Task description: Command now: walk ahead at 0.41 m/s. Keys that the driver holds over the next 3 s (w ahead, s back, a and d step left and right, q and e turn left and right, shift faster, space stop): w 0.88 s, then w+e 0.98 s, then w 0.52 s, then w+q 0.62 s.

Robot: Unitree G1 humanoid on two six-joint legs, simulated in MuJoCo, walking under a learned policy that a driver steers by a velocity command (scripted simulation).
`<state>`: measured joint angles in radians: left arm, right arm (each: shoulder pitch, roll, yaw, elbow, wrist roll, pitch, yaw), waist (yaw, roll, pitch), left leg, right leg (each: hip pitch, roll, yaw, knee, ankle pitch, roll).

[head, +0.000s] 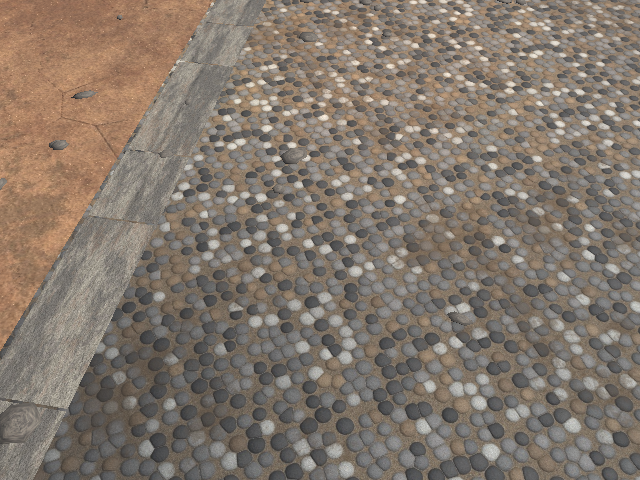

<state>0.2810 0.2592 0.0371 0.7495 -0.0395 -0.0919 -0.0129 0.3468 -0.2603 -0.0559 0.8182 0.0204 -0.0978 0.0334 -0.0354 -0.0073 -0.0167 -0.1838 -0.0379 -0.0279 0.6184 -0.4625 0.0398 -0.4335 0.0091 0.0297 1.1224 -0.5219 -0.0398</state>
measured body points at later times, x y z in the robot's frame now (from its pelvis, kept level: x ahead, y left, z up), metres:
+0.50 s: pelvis +0.23 -0.10 +0.02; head +0.24 -0.12 +0.47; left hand +0.28 +0.17 -0.09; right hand +0.37 -0.37 -0.08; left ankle +0.30 +0.07 -0.64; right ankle +0.25 -0.18 -0.72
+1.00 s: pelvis +0.50 -0.04 +0.02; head +0.53 -0.03 +0.47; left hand +0.56 +0.24 -0.11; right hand +0.63 -0.30 -0.08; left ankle +0.54 +0.06 -0.72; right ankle +0.41 -0.18 -0.63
